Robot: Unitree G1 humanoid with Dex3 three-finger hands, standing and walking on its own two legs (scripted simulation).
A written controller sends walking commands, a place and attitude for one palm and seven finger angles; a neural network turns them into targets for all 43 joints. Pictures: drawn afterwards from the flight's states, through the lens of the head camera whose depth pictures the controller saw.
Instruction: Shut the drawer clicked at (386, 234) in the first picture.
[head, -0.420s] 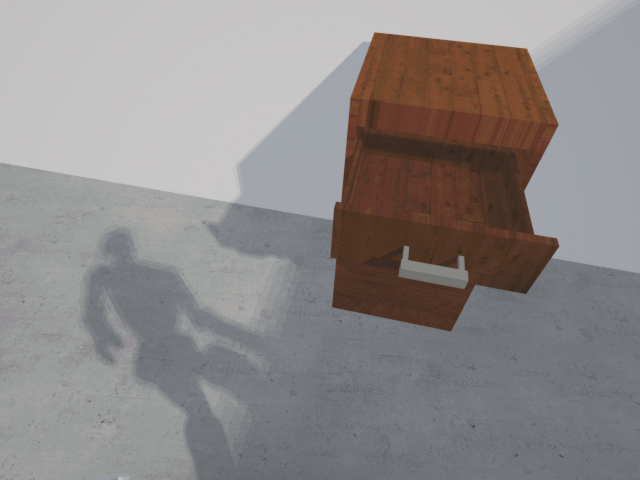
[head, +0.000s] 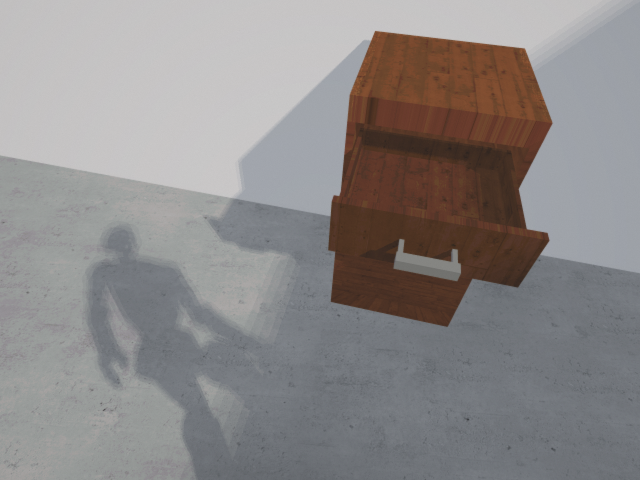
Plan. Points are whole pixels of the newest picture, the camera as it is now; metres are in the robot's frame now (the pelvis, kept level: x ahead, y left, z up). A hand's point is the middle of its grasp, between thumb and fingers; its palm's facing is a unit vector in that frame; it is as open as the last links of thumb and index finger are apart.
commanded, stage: stand and wait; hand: left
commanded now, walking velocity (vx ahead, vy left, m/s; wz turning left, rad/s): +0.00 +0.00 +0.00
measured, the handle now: (427, 257) +0.54 -0.17 -0.08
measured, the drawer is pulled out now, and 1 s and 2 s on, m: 0.30 0.30 0.30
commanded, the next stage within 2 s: look at it before walking up in 0.40 s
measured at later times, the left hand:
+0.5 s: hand out of the picture +0.04 +0.21 -0.17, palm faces -0.02 -0.97 -0.26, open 7.4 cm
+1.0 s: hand out of the picture +0.02 +0.19 -0.17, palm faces -0.01 -0.97 -0.23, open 7.4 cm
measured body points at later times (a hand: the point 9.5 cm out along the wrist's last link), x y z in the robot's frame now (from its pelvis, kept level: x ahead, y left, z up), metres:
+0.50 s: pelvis +0.00 -0.01 +0.00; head -0.01 +0.00 +0.45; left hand +0.04 +0.26 -0.15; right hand +0.03 -0.27 -0.15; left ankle +0.02 +0.11 -0.74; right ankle +0.02 -0.14 -0.74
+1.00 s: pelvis +0.00 -0.01 +0.00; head +0.00 +0.00 +0.45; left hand +0.02 +0.24 -0.15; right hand +0.02 -0.26 -0.15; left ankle +0.02 +0.11 -0.74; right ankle +0.02 -0.14 -0.74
